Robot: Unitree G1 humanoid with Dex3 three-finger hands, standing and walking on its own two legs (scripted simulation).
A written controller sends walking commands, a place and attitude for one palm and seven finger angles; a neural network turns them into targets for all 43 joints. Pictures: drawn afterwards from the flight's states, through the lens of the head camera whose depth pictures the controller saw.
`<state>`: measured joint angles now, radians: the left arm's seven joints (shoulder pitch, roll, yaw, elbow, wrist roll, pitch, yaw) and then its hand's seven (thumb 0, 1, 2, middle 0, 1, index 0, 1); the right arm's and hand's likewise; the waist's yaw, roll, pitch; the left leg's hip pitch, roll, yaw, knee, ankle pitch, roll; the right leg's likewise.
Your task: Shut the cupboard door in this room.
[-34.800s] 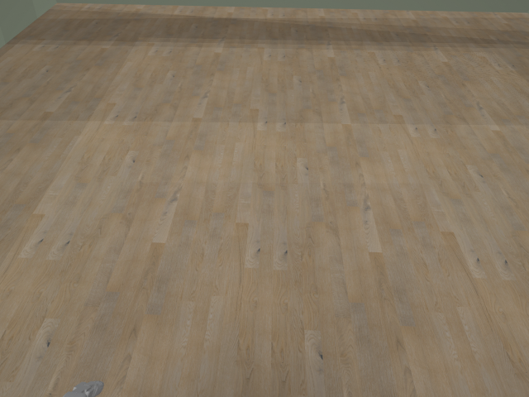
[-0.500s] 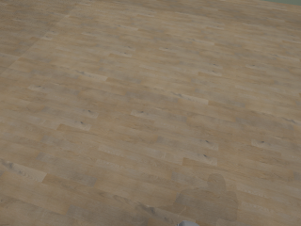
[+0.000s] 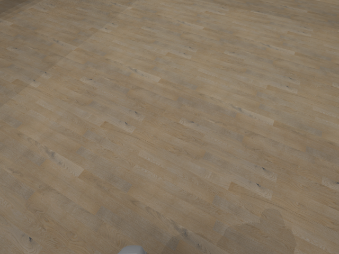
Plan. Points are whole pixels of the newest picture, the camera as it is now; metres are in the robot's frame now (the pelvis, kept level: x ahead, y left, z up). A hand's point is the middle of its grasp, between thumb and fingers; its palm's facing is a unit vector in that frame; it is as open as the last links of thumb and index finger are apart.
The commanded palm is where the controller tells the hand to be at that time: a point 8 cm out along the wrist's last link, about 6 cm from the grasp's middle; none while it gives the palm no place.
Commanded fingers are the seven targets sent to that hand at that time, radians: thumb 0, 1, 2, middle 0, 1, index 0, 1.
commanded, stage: turn or walk to find it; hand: left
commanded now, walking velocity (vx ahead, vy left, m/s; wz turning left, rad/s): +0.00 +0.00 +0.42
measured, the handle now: out of the picture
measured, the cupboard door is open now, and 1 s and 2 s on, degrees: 86 86 86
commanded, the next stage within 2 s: none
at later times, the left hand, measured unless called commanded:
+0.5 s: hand out of the picture +0.08 +0.21 -0.16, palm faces +0.19 -0.94 -0.28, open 7.4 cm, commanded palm none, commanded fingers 0.00 0.90 0.90 -0.20 -0.30 -0.20 -0.30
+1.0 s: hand out of the picture -0.07 +0.22 -0.19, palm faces +0.45 -0.85 -0.26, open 7.4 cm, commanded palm none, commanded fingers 0.00 0.90 0.90 -0.20 -0.30 -0.20 -0.30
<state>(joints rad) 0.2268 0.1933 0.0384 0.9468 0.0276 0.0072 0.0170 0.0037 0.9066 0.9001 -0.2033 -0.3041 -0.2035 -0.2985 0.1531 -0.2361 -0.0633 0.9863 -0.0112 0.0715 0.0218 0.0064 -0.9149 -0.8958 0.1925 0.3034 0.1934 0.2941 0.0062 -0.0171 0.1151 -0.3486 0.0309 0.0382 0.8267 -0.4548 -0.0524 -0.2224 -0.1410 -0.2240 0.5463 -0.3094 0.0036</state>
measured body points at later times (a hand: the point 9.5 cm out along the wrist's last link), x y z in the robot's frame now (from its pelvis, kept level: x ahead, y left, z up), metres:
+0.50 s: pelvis +0.01 -0.01 -0.01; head +0.06 -0.02 +0.44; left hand +0.07 +0.26 -0.14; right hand +0.11 -0.23 -0.17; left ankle -0.02 +0.13 -0.73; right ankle +0.03 -0.12 -0.74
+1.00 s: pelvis +0.01 +0.02 -0.01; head +0.04 +0.06 +0.44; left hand -0.09 +0.27 -0.17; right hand +0.21 -0.17 -0.14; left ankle -0.04 +0.11 -0.74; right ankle +0.02 -0.12 -0.69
